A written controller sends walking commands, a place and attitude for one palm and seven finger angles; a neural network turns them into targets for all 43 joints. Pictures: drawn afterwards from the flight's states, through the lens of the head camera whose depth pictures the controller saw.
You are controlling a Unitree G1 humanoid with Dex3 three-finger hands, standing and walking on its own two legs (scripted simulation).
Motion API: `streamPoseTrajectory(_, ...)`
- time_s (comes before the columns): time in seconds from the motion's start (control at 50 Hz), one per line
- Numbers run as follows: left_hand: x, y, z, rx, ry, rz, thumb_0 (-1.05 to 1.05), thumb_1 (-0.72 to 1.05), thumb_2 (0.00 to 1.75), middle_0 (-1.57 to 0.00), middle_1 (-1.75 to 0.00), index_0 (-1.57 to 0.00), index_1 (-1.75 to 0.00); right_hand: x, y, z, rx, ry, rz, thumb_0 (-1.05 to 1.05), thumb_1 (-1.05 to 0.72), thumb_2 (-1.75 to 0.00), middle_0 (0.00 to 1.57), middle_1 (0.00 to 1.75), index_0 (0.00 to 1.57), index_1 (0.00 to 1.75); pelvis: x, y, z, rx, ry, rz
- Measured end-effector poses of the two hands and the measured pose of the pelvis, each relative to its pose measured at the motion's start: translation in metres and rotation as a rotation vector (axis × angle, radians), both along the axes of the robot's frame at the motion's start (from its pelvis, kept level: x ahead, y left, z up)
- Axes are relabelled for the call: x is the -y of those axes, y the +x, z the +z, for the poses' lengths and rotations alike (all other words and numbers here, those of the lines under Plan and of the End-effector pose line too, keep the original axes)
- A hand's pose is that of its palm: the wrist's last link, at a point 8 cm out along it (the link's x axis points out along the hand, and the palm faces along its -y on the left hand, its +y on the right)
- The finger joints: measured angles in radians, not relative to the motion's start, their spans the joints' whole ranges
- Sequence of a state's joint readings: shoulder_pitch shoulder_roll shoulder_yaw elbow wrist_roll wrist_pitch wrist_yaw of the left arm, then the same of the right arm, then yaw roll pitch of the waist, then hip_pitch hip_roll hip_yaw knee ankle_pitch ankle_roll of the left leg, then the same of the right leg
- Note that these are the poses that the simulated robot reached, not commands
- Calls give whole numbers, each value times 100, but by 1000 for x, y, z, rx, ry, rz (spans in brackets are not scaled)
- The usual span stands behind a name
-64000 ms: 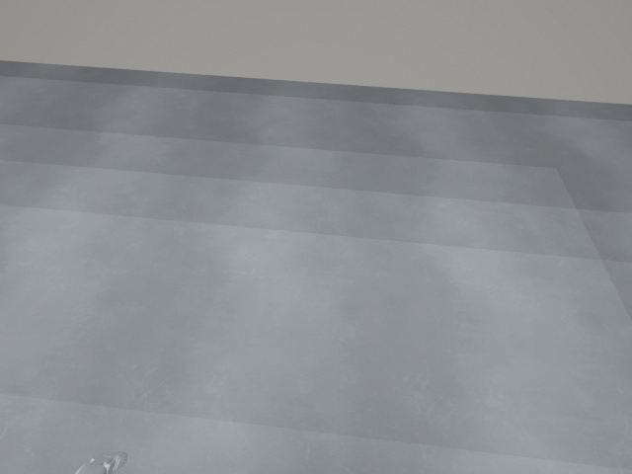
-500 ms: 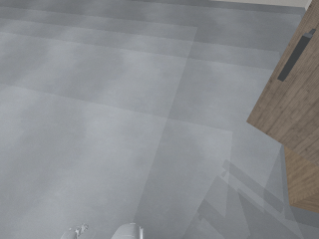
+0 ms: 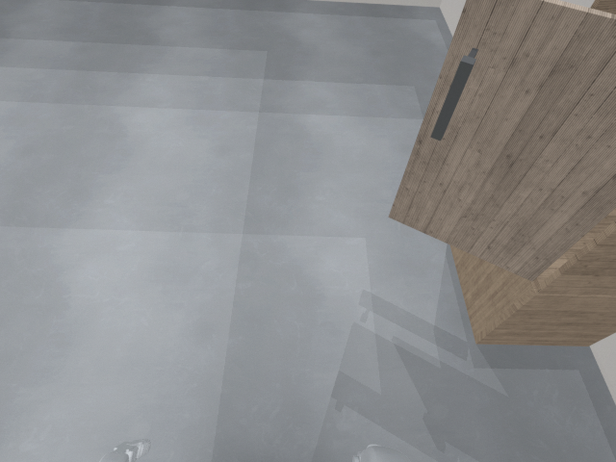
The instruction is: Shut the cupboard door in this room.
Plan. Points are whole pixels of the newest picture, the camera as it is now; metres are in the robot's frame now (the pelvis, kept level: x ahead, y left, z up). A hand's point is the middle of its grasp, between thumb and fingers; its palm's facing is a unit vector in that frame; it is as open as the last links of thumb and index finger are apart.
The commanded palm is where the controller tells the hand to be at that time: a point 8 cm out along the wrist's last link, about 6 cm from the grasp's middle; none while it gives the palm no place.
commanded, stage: turn to face it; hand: left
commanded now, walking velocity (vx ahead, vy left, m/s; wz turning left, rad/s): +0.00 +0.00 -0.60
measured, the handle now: (454, 96) +0.72 -0.22 +0.07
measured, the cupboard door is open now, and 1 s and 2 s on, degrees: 61 61 61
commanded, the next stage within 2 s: take the last steps up to it in 0.70 s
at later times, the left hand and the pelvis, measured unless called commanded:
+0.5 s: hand (202, 449) +0.15 +0.17 -0.18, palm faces -0.23 -0.95 -0.21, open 7.4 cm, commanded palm none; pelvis +0.02 -0.01 -0.01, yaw -15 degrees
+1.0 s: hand (241, 438) +0.17 +0.11 -0.16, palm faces -0.41 -0.89 -0.22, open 7.4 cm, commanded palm none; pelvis +0.03 -0.03 +0.00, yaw -25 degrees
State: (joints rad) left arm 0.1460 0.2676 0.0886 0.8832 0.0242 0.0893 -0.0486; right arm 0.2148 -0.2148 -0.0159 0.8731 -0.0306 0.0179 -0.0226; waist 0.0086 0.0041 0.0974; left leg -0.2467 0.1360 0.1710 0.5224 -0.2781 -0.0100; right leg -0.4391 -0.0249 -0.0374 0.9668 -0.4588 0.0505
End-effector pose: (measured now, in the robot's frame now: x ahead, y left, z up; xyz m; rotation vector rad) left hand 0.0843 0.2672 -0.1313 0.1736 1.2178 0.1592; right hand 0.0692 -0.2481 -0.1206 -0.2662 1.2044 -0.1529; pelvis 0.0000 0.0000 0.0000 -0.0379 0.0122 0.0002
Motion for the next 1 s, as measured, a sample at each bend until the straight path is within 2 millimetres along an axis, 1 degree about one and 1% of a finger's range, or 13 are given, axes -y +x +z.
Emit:
streamPoseTrajectory(0.08,19,29,5,29,30,-87,0,91,90,-20,-30,-20,-29,21,-29,-16,-36,26,-89,1,-90,-89,20,30,20,30,13,1,-7,1,10,-56)
streamPoseTrajectory(0.12,30,43,3,62,54,-133,0,91,90,-20,-30,-20,-29,35,-42,-30,-50,40,-132,1,-90,-89,20,30,20,30,24,3,-17,-2,33,-81)
streamPoseTrajectory(0.16,42,50,6,76,68,-160,0,91,90,-20,-30,-20,-29,47,-52,-38,-78,38,-168,1,-90,-89,20,30,20,30,27,2,-19,2,22,-97)
streamPoseTrajectory(0.26,60,50,13,48,67,-201,0,90,90,-20,-30,-20,-29,58,-54,-27,-66,28,-222,1,-90,-90,20,30,20,30,31,2,-7,2,44,-151)
streamPoseTrajectory(0.38,66,54,5,12,28,-248,0,90,90,-20,-30,-21,-30,54,-42,-11,-1,17,-256,1,-90,-90,20,30,20,30,27,8,-2,-6,46,-207)
streamPoseTrajectory(0.46,59,64,-8,-3,2,-265,0,90,90,-21,-30,-21,-30,42,-35,-4,35,-8,-277,1,-90,-90,20,30,20,30,16,15,-6,-10,35,-245)
streamPoseTrajectory(0.52,51,74,-20,-10,-14,-277,0,90,90,-21,-30,-21,-30,31,-37,-4,51,-32,-284,1,-90,-90,20,30,20,30,6,20,-13,-13,23,-276)
streamPoseTrajectory(0.6,48,88,-17,-22,-14,-317,0,90,90,-20,-30,-20,-29,17,-52,2,29,-30,-311,1,-90,-89,20,30,20,30,3,22,-6,-3,16,-321)
streamPoseTrajectory(0.68,54,99,-8,-23,-10,-354,0,91,90,-20,-30,-20,-29,7,-74,1,-10,-5,-364,1,-90,-89,20,30,20,30,3,22,0,-1,8,-357)
streamPoseTrajectory(0.78,76,112,-1,-7,7,-417,0,91,90,-20,-30,-20,-29,4,-109,-13,-65,45,-446,1,-90,-89,20,30,20,30,12,19,-2,2,10,-393)
streamPoseTrajectory(0.88,102,114,0,37,27,-465,0,91,90,-20,-30,-20,-29,12,-142,-36,-125,91,-522,1,-90,-89,20,30,20,30,27,16,-12,9,25,-416)
streamPoseTrajectory(0.94,110,105,5,25,19,-461,0,91,90,-20,-30,-20,-29,17,-146,-31,-144,94,-533,1,-90,-89,20,30,20,30,30,19,-5,14,29,-423)
streamPoseTrajectory(1.0,111,96,4,-10,7,-456,0,90,90,-20,-30,-20,-29,23,-137,-22,-119,89,-533,1,-90,-90,20,30,20,30,35,26,0,14,35,-428)
